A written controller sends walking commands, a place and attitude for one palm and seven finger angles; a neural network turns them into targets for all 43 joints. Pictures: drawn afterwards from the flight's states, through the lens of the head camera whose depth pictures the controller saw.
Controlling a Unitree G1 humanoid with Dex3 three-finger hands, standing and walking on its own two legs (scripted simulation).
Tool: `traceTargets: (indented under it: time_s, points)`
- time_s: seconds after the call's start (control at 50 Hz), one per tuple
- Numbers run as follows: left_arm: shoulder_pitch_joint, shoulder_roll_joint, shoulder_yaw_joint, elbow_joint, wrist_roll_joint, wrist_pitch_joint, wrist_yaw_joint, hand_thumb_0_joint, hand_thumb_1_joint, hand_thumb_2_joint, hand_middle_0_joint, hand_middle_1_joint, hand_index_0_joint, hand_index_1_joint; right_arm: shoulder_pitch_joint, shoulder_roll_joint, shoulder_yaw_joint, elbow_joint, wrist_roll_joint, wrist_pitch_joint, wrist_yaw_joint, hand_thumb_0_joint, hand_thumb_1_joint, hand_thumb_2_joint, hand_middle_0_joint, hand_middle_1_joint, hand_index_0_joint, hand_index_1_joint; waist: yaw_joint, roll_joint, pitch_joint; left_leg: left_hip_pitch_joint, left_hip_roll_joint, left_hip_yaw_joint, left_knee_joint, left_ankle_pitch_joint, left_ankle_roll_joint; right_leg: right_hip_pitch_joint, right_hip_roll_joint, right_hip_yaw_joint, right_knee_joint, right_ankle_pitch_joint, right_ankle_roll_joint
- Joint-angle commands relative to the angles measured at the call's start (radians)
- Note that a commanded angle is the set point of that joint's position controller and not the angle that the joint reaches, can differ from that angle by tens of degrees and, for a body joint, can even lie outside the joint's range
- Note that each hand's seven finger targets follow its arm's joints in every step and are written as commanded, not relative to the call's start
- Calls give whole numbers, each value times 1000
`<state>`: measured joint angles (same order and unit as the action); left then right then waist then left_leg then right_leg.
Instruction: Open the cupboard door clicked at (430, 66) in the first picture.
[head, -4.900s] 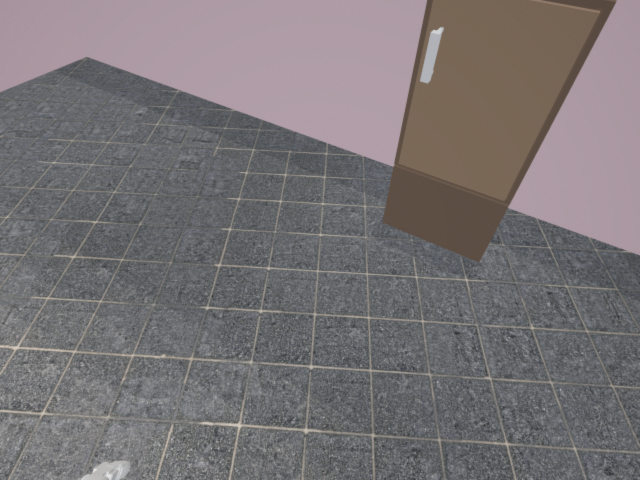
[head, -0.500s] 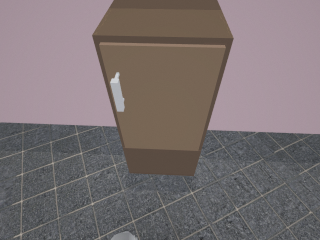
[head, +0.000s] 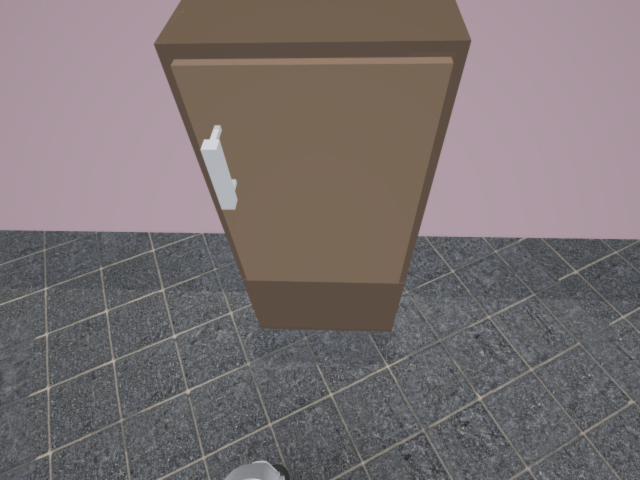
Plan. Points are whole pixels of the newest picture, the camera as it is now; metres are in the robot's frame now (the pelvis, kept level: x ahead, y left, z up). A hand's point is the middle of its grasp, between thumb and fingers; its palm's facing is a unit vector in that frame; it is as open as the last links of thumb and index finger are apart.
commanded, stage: come to a stop and stand still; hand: left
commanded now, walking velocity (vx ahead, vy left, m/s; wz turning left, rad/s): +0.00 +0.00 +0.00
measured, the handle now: (223, 168) +0.58 +0.21 +0.02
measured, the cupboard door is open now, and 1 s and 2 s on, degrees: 0 0 0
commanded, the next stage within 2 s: look again from close up in 0.64 s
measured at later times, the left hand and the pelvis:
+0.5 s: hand out of the picture -0.02 +0.15 -0.16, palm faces +0.09 -0.98 -0.19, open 7.3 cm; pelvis -0.04 -0.03 +0.02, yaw +2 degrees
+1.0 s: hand out of the picture -0.06 +0.16 -0.16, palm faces +0.06 -0.98 -0.19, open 7.4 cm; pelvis -0.05 +0.00 +0.01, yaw +2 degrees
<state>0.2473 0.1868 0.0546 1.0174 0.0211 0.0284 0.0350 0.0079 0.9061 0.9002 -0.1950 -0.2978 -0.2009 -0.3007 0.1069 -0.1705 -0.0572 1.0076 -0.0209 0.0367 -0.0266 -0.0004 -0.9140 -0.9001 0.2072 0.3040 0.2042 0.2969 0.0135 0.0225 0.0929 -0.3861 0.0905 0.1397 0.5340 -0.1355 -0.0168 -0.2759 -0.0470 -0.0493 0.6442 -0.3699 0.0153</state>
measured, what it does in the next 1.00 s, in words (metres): steps on the spot: left foot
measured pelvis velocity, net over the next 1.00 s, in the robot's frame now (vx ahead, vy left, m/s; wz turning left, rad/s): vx -0.05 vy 0.00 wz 0.03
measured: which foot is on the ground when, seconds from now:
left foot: down 0.00-0.02, up 0.04-0.30, down 0.32-1.00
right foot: down 0.00-1.00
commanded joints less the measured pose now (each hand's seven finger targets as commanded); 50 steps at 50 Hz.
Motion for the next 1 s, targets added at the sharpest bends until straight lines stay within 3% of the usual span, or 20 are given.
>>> traceTargets:
  time_s: [0.0,0.02,0.04,0.1,0.14,0.22,0.26,0.3,0.34,0.38,0.46,0.58,0.7,0.72,0.74,0.76,0.78,0.84,0.88,0.98]
  points:
    - [83,177,18,-42,16,-16,2,0,900,900,-200,-300,-200,-300,-18,-49,-19,-87,12,10,16,0,-900,-900,200,300,200,300,27,-304,-40,-46,-38,-85,228,-386,-5,-80,-329,340,-449,92,-158]
    - [35,163,13,-58,15,-17,3,0,900,900,-200,-300,-200,-300,-11,-57,-23,-74,8,20,19,0,-900,-900,200,300,200,300,12,-213,-35,-10,-30,-137,330,-374,3,-156,-313,309,-465,-29,-187]
    - [-9,152,17,-64,15,-19,5,0,900,900,-200,-300,-200,-300,-3,-52,-21,-58,4,24,20,0,-900,-900,200,300,200,300,-4,-235,10,-29,-30,-156,377,-329,12,-178,-264,287,-458,-31,-170]
    - [-41,114,1,-60,7,-30,2,0,900,900,-200,-300,-200,-300,93,-52,-14,0,6,12,20,0,-900,-900,200,300,200,300,-38,-165,-6,-23,-34,-132,415,-253,6,-84,-188,154,-380,206,-149]
    - [-4,113,-2,-47,4,-37,0,0,900,900,-200,-300,-200,-300,109,-51,-9,12,8,5,17,0,-900,-900,200,300,200,300,-21,-149,-41,-15,-37,-119,353,-261,-5,8,-186,132,-350,322,-156]
    - [52,121,1,-10,1,-41,4,0,900,900,-200,-300,-200,-300,116,-37,9,21,11,-11,5,0,-900,-900,200,300,200,300,9,-140,-83,60,-31,-106,98,-275,-12,119,-202,174,-314,438,-182]
    - [27,114,0,5,-10,-41,5,0,900,900,-200,-300,-200,-300,180,-29,18,52,12,-22,-3,0,-900,-900,200,300,200,300,-16,-109,-108,181,-29,-117,-91,-134,-5,111,-174,158,-283,413,-143]
    - [38,72,-12,15,-22,-41,0,0,900,900,-200,-300,-200,-300,201,-67,24,77,7,-41,-9,0,-900,-900,200,300,200,300,0,28,-131,268,57,-209,-161,115,33,76,-90,99,-252,354,-67]
    - [27,58,-16,23,-18,-39,0,0,900,900,-200,-300,-200,-300,174,-87,27,78,4,-41,-14,0,-900,-900,200,300,200,300,12,8,-129,214,76,-193,-154,60,39,124,-64,85,-296,295,-33]
    - [12,75,-13,45,-18,-34,-1,0,900,900,-200,-300,-200,-300,176,-68,34,99,6,-44,-14,0,-900,-900,200,300,200,300,12,103,-111,173,60,-193,-191,37,33,175,-66,64,-281,294,-37]
    - [22,69,-21,76,-17,-34,-5,0,900,900,-200,-300,-200,-300,194,-50,39,107,5,-37,-14,0,-900,-900,200,300,200,300,6,29,-30,138,33,-173,-232,-118,26,146,-69,86,-346,173,-42]
    - [49,59,-26,92,-13,-34,-4,0,900,900,-200,-300,-200,-300,254,-36,42,122,5,-32,-12,0,-900,-900,200,300,200,300,-8,-63,22,157,9,-151,-233,-156,30,72,-74,105,-406,38,-36]
    - [83,40,-28,100,-13,-38,-2,0,900,900,-200,-300,-200,-300,276,-28,44,124,5,-38,-12,0,-900,-900,200,300,200,300,-11,-38,4,163,4,-148,-231,-153,34,60,-74,104,-398,45,-37]
    - [164,63,-40,116,4,-73,41,0,900,900,-200,-300,-200,-300,179,-73,44,63,9,-66,4,0,-900,-900,200,300,200,300,23,-19,13,80,6,-89,-37,-113,2,108,-124,128,-306,542,2]
    - [152,115,-32,81,-4,-80,31,0,900,900,-200,-300,-200,-300,245,-15,44,31,11,-50,4,0,-900,-900,200,300,200,300,-25,-18,-113,134,-35,-124,8,-235,9,110,-190,202,-347,290,-63]
    - [109,99,-33,72,-1,-80,22,0,900,900,-200,-300,-200,-300,268,-9,45,43,8,-53,5,0,-900,-900,200,300,200,300,-39,26,-95,178,-34,-127,-20,-208,16,30,-176,184,-362,78,-106]
    - [80,96,-32,64,-1,-80,15,0,900,900,-200,-300,-200,-300,305,-5,49,46,3,-53,10,0,-900,-900,200,300,200,300,-53,22,-99,198,-30,-119,-36,-170,24,-12,-146,138,-349,-31,-107]
    - [78,47,-39,59,-6,-68,4,0,900,900,-200,-300,-200,-300,325,-19,51,35,0,-60,6,0,-900,-900,200,300,200,300,-43,9,-36,122,-9,-173,-119,-155,46,-30,-80,95,-293,-41,-82]
    - [87,35,-41,60,-6,-62,0,0,900,900,-200,-300,-200,-300,317,-27,54,23,-1,-69,3,0,-900,-900,200,300,200,300,-26,63,-4,57,13,-215,-193,-170,58,14,-56,66,-241,32,-73]
    - [107,19,-48,73,-8,-60,-5,0,900,900,-200,-300,-200,-300,307,-48,58,24,3,-81,-3,0,-900,-900,200,300,200,300,-6,-19,28,15,17,-234,-248,-167,65,81,-51,49,-214,138,-60]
